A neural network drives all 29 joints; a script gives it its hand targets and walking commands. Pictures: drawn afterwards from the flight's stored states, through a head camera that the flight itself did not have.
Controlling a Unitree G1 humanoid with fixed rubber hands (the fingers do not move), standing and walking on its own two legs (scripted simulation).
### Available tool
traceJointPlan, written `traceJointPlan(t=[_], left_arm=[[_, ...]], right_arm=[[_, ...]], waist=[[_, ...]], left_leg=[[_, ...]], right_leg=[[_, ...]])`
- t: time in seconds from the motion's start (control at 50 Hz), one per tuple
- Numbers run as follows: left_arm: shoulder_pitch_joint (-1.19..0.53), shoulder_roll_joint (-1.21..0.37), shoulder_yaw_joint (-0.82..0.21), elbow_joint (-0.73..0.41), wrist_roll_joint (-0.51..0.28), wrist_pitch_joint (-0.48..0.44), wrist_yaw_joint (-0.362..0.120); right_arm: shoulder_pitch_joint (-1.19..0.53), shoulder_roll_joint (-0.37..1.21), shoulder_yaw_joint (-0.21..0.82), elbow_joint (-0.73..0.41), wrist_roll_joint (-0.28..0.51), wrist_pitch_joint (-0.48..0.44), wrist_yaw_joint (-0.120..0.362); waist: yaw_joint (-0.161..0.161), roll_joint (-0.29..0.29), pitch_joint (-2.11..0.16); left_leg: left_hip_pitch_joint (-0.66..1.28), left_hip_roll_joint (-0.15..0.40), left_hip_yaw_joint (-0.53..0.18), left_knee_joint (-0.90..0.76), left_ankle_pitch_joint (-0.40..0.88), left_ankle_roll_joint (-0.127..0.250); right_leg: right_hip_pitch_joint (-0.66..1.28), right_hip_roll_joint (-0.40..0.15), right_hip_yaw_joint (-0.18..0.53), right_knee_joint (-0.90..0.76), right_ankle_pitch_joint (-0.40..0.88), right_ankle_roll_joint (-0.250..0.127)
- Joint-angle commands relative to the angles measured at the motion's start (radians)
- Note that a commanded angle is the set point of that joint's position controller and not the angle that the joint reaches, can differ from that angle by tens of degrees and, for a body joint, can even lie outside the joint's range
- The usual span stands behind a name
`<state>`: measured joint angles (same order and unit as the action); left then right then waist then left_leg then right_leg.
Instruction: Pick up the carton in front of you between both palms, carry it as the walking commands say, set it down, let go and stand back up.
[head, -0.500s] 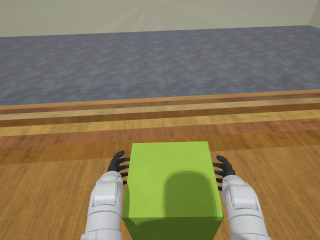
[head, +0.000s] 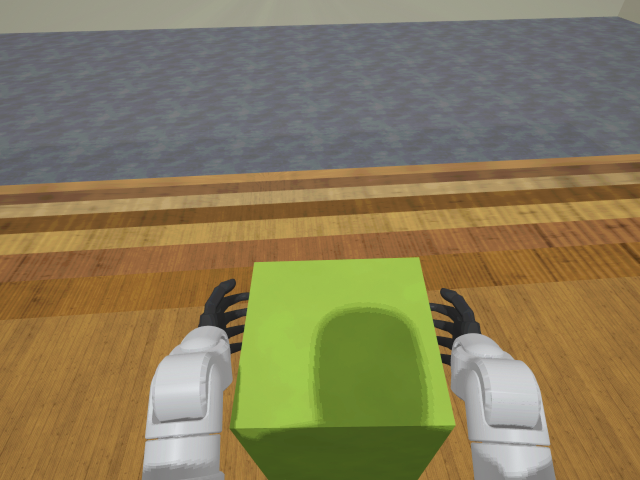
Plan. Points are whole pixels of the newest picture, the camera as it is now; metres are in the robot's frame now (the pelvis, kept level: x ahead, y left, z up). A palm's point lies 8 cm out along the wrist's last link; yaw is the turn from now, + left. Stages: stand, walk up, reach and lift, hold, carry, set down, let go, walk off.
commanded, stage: carry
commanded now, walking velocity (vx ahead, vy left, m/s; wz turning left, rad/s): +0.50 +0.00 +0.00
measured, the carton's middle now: (339, 376) +0.29 +0.00 +0.00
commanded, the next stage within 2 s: none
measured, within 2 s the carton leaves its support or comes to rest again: neither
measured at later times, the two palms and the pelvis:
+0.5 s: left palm (219, 216) +0.54 +0.21 +0.07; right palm (395, 220) +0.54 -0.09 +0.07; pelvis +0.27 +0.05 -0.01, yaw +0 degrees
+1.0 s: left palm (249, 125) +0.88 +0.20 +0.08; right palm (375, 123) +0.91 -0.10 +0.07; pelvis +0.60 +0.02 -0.01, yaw +4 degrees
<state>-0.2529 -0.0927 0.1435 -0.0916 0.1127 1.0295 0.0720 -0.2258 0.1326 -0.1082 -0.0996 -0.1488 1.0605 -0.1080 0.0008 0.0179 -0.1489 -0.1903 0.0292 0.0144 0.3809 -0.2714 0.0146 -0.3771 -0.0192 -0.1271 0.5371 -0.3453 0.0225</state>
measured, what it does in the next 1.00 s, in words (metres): walks ahead: right foot, then left foot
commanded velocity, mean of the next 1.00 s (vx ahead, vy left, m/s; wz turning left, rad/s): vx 0.50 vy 0.00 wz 0.00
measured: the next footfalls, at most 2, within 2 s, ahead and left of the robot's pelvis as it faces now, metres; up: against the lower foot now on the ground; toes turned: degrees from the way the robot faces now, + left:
right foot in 0.04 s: +0.09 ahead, -0.11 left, +0.00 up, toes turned -8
left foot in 0.34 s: +0.31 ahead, +0.13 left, +0.00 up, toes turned +13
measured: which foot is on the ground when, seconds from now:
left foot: down 0.00-0.06, up 0.08-0.32, down 0.34-0.82, up 0.84-1.00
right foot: up 0.00-0.02, down 0.04-0.38, up 0.40-0.78, down 0.80-1.00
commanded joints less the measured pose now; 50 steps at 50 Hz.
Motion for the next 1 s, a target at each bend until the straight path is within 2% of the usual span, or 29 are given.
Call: traceJointPlan(t=[0.0, 0.02, 0.04, 0.06, 0.08, 0.12, 0.14, 0.2, 0.26, 0.28, 0.32, 0.34, 0.36, 0.38, 0.42, 0.44, 0.46, 0.5, 0.58, 0.7, 0.74, 0.76, 0.78, 0.8, 0.82, 0.84, 0.88, 0.92, 0.98], left_arm=[[-0.415, -0.969, -0.752, -0.081, -0.405, 0.075, -0.234], [-0.387, -0.968, -0.743, -0.099, -0.401, 0.095, -0.232], [-0.344, -0.945, -0.728, -0.108, -0.383, 0.110, -0.229], [-0.319, -0.923, -0.706, -0.105, -0.350, 0.117, -0.224], [-0.326, -0.934, -0.706, -0.133, -0.338, 0.127, -0.219], [-0.344, -0.986, -0.714, -0.200, -0.356, 0.147, -0.215], [-0.362, -0.993, -0.722, -0.242, -0.369, 0.154, -0.215], [-0.398, -0.972, -0.744, -0.298, -0.410, 0.177, -0.216], [-0.365, -0.931, -0.748, -0.298, -0.424, 0.200, -0.223], [-0.362, -0.918, -0.749, -0.293, -0.426, 0.207, -0.226], [-0.360, -0.893, -0.751, -0.281, -0.424, 0.220, -0.230], [-0.359, -0.874, -0.746, -0.270, -0.421, 0.227, -0.233], [-0.407, -0.854, -0.751, -0.296, -0.429, 0.240, -0.237], [-0.443, -0.866, -0.759, -0.289, -0.443, 0.247, -0.242], [-0.438, -0.918, -0.746, -0.254, -0.452, 0.235, -0.252], [-0.433, -0.949, -0.751, -0.254, -0.449, 0.225, -0.254], [-0.425, -0.970, -0.752, -0.260, -0.439, 0.214, -0.252], [-0.407, -1.010, -0.758, -0.264, -0.420, 0.196, -0.242], [-0.337, -0.995, -0.748, -0.268, -0.375, 0.176, -0.214], [-0.297, -0.960, -0.744, -0.264, -0.365, 0.189, -0.215], [-0.325, -0.949, -0.748, -0.270, -0.382, 0.191, -0.222], [-0.339, -0.941, -0.746, -0.267, -0.388, 0.190, -0.225], [-0.361, -0.933, -0.747, -0.269, -0.396, 0.191, -0.227], [-0.380, -0.901, -0.733, -0.248, -0.387, 0.190, -0.228], [-0.406, -0.906, -0.731, -0.227, -0.397, 0.185, -0.228], [-0.431, -0.912, -0.744, -0.237, -0.421, 0.184, -0.230], [-0.518, -0.939, -0.771, -0.241, -0.446, 0.171, -0.232], [-0.603, -0.938, -0.788, -0.236, -0.470, 0.159, -0.232], [-0.689, -0.900, -0.782, -0.180, -0.492, 0.143, -0.234]], right_arm=[[-0.526, 0.879, 0.703, -0.185, 0.427, 0.037, 0.259], [-0.489, 0.875, 0.703, -0.195, 0.429, 0.056, 0.261], [-0.491, 0.876, 0.708, -0.218, 0.437, 0.077, 0.268], [-0.516, 0.884, 0.714, -0.243, 0.453, 0.100, 0.278], [-0.540, 0.894, 0.725, -0.262, 0.471, 0.115, 0.288], [-0.541, 0.899, 0.725, -0.289, 0.493, 0.129, 0.297], [-0.533, 0.902, 0.721, -0.311, 0.497, 0.132, 0.297], [-0.528, 0.897, 0.719, -0.344, 0.496, 0.144, 0.280], [-0.469, 0.859, 0.697, -0.339, 0.463, 0.163, 0.260], [-0.449, 0.849, 0.690, -0.329, 0.452, 0.169, 0.257], [-0.422, 0.825, 0.673, -0.303, 0.435, 0.180, 0.254], [-0.414, 0.812, 0.661, -0.289, 0.426, 0.186, 0.253], [-0.406, 0.800, 0.645, -0.259, 0.403, 0.184, 0.251], [-0.422, 0.815, 0.637, -0.248, 0.403, 0.184, 0.249], [-0.459, 0.875, 0.656, -0.279, 0.421, 0.182, 0.249], [-0.484, 0.905, 0.670, -0.301, 0.430, 0.174, 0.252], [-0.508, 0.935, 0.686, -0.321, 0.443, 0.166, 0.257], [-0.525, 0.959, 0.709, -0.348, 0.469, 0.156, 0.267], [-0.496, 0.921, 0.727, -0.364, 0.499, 0.153, 0.287], [-0.419, 0.875, 0.709, -0.325, 0.468, 0.161, 0.295], [-0.461, 0.860, 0.712, -0.342, 0.472, 0.162, 0.293], [-0.480, 0.849, 0.716, -0.349, 0.475, 0.164, 0.291], [-0.509, 0.829, 0.718, -0.355, 0.476, 0.164, 0.289], [-0.549, 0.825, 0.731, -0.359, 0.486, 0.171, 0.286], [-0.576, 0.821, 0.735, -0.351, 0.491, 0.172, 0.283], [-0.604, 0.834, 0.734, -0.332, 0.491, 0.164, 0.277], [-0.652, 0.860, 0.730, -0.302, 0.490, 0.145, 0.267], [-0.683, 0.866, 0.727, -0.255, 0.477, 0.125, 0.251], [-0.746, 0.837, 0.709, -0.183, 0.453, 0.101, 0.221]], waist=[[-0.014, 0.091, -0.205], [-0.009, 0.034, -0.238], [0.016, -0.114, -0.275], [0.026, -0.300, -0.206], [0.027, -0.269, -0.147], [0.030, -0.120, -0.123], [0.029, -0.093, -0.130], [0.023, -0.146, -0.137], [0.021, -0.176, -0.127], [0.013, -0.166, -0.125], [-0.002, -0.106, -0.164], [-0.016, -0.032, -0.200], [-0.035, 0.240, -0.223], [-0.035, 0.279, -0.201], [-0.030, 0.111, -0.203], [-0.026, 0.032, -0.215], [-0.018, 0.017, -0.210], [-0.014, 0.066, -0.205], [-0.021, 0.102, -0.169], [-0.028, 0.140, -0.068], [-0.007, 0.148, -0.104], [0.009, 0.119, -0.160], [0.030, 0.065, -0.223], [0.035, -0.170, -0.301], [0.048, -0.314, -0.301], [0.037, -0.240, -0.278], [0.038, -0.071, -0.257], [0.029, -0.070, -0.257], [0.030, -0.115, -0.240]], left_leg=[[0.038, 0.126, -0.062, -0.016, 0.016, 0.098], [-0.100, 0.109, -0.018, 0.089, -0.014, 0.077], [-0.298, 0.072, 0.054, 0.288, -0.101, 0.038], [-0.551, 0.009, 0.110, 0.422, -0.210, 0.003], [-0.642, 0.036, 0.060, 0.485, -0.288, 0.013], [-0.653, 0.067, 0.040, 0.519, -0.278, 0.009], [-0.622, 0.077, 0.046, 0.468, -0.231, 0.005], [-0.453, 0.044, 0.118, 0.310, -0.048, -0.012], [-0.267, 0.006, 0.190, 0.169, 0.083, -0.019], [-0.169, -0.006, 0.222, 0.123, 0.137, -0.019], [0.110, -0.035, 0.269, 0.100, 0.091, 0.003], [0.276, 0.049, 0.146, 0.076, 0.029, 0.018], [0.381, 0.315, -0.339, -0.108, -0.141, 0.127], [0.429, 0.407, -0.543, -0.173, -0.055, 0.222], [0.383, 0.382, -0.413, -0.119, 0.164, 0.221], [0.346, 0.366, -0.340, -0.130, 0.156, 0.191], [0.297, 0.339, -0.257, -0.149, 0.180, 0.155], [0.270, 0.295, -0.139, -0.170, 0.245, 0.122], [0.321, 0.230, 0.001, -0.160, 0.382, 0.114], [0.293, 0.200, 0.115, -0.113, 0.610, 0.091], [0.258, 0.184, 0.180, 0.038, 0.755, 0.057], [0.193, 0.146, 0.230, 0.188, 0.745, 0.033], [0.048, 0.125, 0.218, 0.374, 0.534, 0.011], [-0.193, 0.036, 0.194, 0.677, 0.244, -0.025], [-0.423, -0.076, 0.092, 0.883, -0.201, -0.029], [-0.497, -0.008, -0.008, 0.990, -0.205, 0.005], [-0.508, 0.061, -0.030, 0.947, -0.124, 0.035], [-0.457, 0.076, -0.013, 0.840, -0.053, 0.029], [-0.483, 0.059, 0.032, 0.739, -0.014, 0.022]], right_leg=[[0.226, 0.021, -0.075, -0.211, 0.146, 0.000], [0.423, -0.046, -0.008, -0.227, 0.136, -0.016], [0.599, -0.219, 0.231, -0.268, -0.063, -0.077], [0.664, -0.386, 0.511, -0.323, -0.095, -0.189], [0.653, -0.438, 0.573, -0.326, -0.009, -0.255], [0.599, -0.416, 0.484, -0.340, 0.078, -0.246], [0.572, -0.395, 0.412, -0.360, 0.050, -0.217], [0.452, -0.284, 0.187, -0.358, 0.125, -0.150], [0.345, -0.241, 0.068, -0.316, 0.177, -0.115], [0.289, -0.228, 0.033, -0.272, 0.164, -0.100], [0.144, -0.170, -0.059, -0.061, 0.241, -0.059], [0.031, -0.137, -0.094, 0.123, 0.223, -0.022], [-0.188, -0.037, -0.103, 0.423, 0.025, 0.041], [-0.360, 0.004, -0.011, 0.589, -0.166, 0.027], [-0.409, -0.093, 0.086, 0.708, -0.131, -0.025], [-0.395, -0.122, 0.100, 0.670, -0.069, -0.032], [-0.354, -0.137, 0.106, 0.596, -0.013, -0.031], [-0.301, -0.109, 0.062, 0.485, 0.044, -0.024], [-0.315, -0.071, -0.003, 0.253, 0.157, -0.019], [-0.156, -0.012, -0.111, -0.007, 0.313, -0.049], [0.034, 0.035, -0.159, -0.051, 0.309, -0.063], [0.218, 0.071, -0.193, -0.081, 0.258, -0.067], [0.420, -0.020, -0.085, -0.071, 0.178, -0.072], [0.591, -0.309, 0.394, -0.167, -0.022, -0.190], [0.669, -0.411, 0.684, -0.300, 0.025, -0.292], [0.647, -0.404, 0.588, -0.280, 0.113, -0.286], [0.531, -0.346, 0.401, -0.229, 0.292, -0.229], [0.438, -0.303, 0.277, -0.242, 0.287, -0.182], [0.404, -0.273, 0.186, -0.253, 0.286, -0.195]])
